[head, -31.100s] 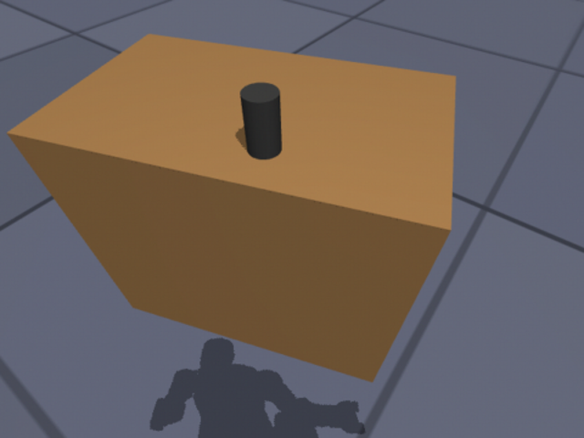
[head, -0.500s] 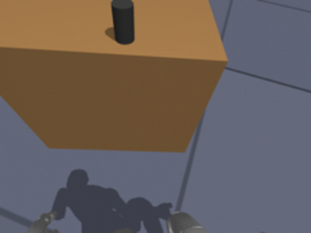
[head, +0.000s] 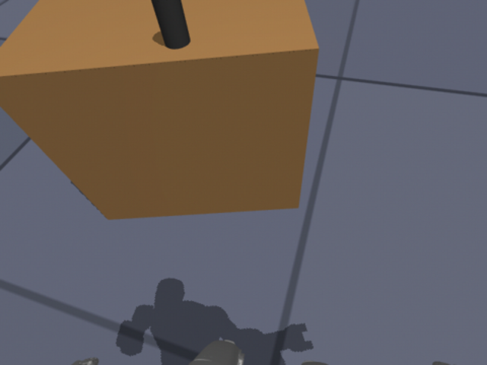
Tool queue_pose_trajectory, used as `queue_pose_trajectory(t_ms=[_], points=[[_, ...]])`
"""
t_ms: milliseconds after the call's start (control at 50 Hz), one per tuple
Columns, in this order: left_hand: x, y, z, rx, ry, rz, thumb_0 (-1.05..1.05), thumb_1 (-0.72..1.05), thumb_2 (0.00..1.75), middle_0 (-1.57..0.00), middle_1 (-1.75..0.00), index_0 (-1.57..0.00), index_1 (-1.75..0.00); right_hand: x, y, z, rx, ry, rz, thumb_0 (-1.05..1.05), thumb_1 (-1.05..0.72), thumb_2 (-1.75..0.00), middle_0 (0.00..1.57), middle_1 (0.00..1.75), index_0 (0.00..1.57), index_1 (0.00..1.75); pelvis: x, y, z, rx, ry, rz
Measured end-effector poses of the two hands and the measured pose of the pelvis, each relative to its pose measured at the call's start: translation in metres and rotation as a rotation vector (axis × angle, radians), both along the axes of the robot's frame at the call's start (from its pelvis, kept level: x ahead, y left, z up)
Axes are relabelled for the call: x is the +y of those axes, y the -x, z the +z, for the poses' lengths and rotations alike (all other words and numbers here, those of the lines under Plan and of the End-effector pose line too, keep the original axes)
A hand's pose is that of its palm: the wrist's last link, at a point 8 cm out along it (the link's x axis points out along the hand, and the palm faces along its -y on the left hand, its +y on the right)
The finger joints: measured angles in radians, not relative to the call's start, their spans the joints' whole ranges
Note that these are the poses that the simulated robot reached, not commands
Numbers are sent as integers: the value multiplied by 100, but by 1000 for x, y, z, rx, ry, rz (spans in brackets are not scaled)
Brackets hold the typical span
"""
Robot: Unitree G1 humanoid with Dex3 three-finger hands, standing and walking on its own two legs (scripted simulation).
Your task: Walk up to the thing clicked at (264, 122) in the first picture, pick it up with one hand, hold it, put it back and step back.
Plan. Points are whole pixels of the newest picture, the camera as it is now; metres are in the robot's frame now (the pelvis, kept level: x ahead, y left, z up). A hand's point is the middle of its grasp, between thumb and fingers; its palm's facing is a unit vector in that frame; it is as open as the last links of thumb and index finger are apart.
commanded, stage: step back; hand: left
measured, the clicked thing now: (171, 19) +0.91 +0.24 +0.10
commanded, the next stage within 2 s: stand in 1.46 s
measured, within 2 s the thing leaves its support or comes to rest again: neither
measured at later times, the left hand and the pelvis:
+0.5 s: hand out of the picture -0.12 +0.25 -0.17, palm faces +0.01 -0.93 -0.36, open 7.4 cm; pelvis -0.17 -0.02 -0.01, yaw +0 degrees
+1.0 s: hand out of the picture -0.14 +0.27 -0.15, palm faces +0.05 -0.92 -0.40, open 7.4 cm; pelvis -0.19 -0.01 +0.00, yaw +3 degrees
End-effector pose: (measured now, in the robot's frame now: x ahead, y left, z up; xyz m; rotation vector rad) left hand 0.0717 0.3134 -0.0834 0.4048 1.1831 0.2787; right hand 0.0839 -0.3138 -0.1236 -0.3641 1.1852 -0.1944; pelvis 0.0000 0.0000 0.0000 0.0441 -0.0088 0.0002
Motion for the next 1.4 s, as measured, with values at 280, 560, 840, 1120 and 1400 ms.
queue_pose_trajectory(t_ms=[280, 560, 840, 1120, 1400], points=[[-4, 71, -38, -110, 102, 35, 0, 90, 90, -20, -30, -21, -30, 20, 99, 10, 45, 39, 85, 1, -90, -89, 21, 30, 21, 30, 4, 102, -11, -49, 43, 92], [-27, 229, -42, 84, 71, 40, 1, 90, 90, -20, -30, -21, -30, -26, 128, 29, -172, 43, 72, 0, -90, -89, 21, 30, 21, 30, -29, 187, -12, -45, 80, -6], [-14, 258, -17, 21, 28, 91, 1, 90, 90, -20, -30, -21, -30, -15, 224, -6, 92, -31, 37, 1, -91, -89, 20, 30, 20, 30, -21, 199, -6, -17, 43, 58], [-18, 181, -24, -52, 63, 14, 1, 90, 90, -20, -30, -21, -30, -20, 211, 13, 28, -2, -2, 1, -90, -89, 21, 30, 21, 30, -27, 180, -3, -28, 33, 43], [-37, 151, -27, -92, 91, 47, 0, 90, 90, -20, -30, -21, -30, -14, 149, -3, 30, -4, 59, 1, -91, -89, 20, 30, 20, 30, -24, 155, -7, -13, 39, 87]])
